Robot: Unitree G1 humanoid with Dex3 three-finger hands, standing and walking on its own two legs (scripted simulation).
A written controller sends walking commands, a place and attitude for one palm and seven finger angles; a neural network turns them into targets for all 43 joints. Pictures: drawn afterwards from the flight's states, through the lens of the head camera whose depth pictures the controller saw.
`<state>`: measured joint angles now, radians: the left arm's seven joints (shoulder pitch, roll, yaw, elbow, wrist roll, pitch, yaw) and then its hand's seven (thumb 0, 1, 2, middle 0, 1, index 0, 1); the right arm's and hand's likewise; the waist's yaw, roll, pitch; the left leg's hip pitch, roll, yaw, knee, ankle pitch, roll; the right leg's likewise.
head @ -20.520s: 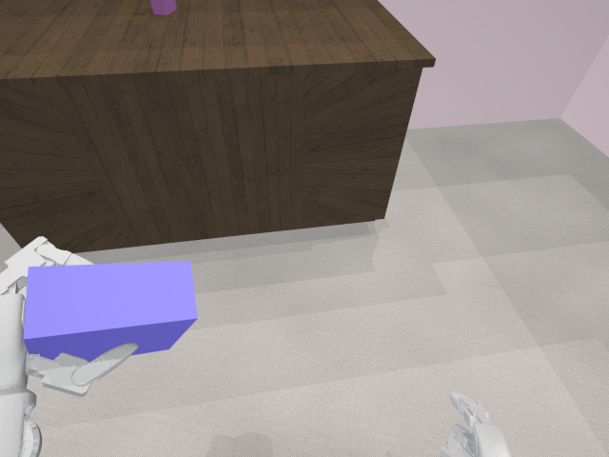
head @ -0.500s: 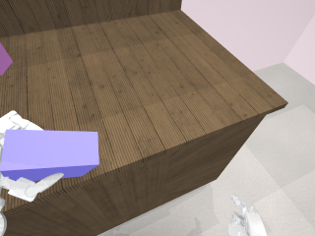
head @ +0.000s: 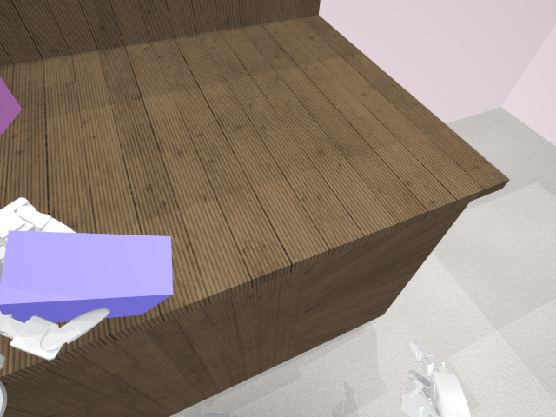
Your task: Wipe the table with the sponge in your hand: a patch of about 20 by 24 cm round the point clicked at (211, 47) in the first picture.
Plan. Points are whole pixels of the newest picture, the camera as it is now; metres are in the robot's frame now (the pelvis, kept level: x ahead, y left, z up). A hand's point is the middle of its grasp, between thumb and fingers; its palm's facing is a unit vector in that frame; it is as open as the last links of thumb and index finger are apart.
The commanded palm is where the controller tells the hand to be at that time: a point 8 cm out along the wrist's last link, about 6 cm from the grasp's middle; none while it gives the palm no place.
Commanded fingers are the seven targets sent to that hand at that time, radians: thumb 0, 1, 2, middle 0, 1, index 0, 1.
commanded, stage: shuffle to correct the standing spot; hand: left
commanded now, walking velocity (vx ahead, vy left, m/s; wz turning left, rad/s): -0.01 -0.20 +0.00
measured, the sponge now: (113, 281) +0.23 +0.20 +0.14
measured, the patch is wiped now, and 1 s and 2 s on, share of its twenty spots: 0.00 0.00 0.00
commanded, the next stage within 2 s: come to a stop and stand still in 0.76 s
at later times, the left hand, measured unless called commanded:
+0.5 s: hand (55, 286) +0.21 +0.24 +0.16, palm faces +0.32 -0.85 -0.43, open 10.1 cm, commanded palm +0.16 +0.28 +0.18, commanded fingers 0.00 0.10 1.30 -1.20 -1.60 -1.20 -1.60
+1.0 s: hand (11, 253) +0.23 +0.28 +0.19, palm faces +0.40 -0.78 -0.48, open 10.1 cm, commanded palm +0.16 +0.27 +0.18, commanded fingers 0.00 0.10 1.30 -1.20 -1.60 -1.20 -1.60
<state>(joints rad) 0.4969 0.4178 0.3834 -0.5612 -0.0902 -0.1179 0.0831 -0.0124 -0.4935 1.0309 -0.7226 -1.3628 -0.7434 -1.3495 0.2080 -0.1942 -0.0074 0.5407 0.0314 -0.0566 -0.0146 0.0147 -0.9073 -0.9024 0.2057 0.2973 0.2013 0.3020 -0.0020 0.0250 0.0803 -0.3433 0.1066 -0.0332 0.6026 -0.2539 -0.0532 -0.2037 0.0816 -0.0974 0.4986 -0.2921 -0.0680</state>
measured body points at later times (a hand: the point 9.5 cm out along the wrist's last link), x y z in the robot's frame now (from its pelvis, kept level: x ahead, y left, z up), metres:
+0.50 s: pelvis +0.00 +0.00 +0.00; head +0.02 +0.00 +0.45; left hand +0.19 +0.28 +0.19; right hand +0.17 -0.23 -0.08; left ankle +0.04 +0.15 -0.73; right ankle -0.01 -0.08 -0.73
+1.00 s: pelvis -0.01 -0.01 +0.00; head +0.03 +0.02 +0.45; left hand +0.20 +0.32 +0.21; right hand +0.16 -0.24 -0.08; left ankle +0.04 +0.13 -0.73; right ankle -0.01 -0.08 -0.73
